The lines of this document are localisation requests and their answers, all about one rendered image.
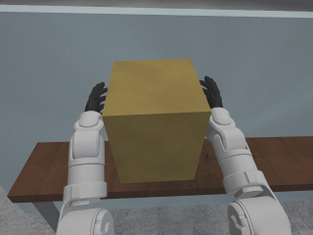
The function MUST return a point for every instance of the carton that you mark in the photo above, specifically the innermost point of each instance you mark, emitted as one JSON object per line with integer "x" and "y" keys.
{"x": 156, "y": 116}

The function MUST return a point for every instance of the left robot hand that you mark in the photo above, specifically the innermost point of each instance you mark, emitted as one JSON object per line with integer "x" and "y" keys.
{"x": 94, "y": 101}

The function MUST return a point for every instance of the right robot hand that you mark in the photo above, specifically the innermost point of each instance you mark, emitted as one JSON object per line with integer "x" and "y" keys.
{"x": 211, "y": 92}

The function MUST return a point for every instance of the robot left forearm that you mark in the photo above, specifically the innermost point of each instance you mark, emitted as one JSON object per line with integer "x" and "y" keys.
{"x": 86, "y": 164}

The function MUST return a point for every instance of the table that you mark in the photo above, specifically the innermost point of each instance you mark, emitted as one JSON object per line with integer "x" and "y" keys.
{"x": 286, "y": 163}

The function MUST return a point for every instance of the left robot upper arm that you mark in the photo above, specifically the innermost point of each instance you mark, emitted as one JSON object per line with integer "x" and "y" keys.
{"x": 96, "y": 221}

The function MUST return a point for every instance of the robot right forearm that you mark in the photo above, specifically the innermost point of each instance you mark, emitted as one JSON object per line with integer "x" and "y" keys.
{"x": 242, "y": 179}

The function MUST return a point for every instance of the right robot upper arm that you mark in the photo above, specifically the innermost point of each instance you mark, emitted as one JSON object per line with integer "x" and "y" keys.
{"x": 257, "y": 216}

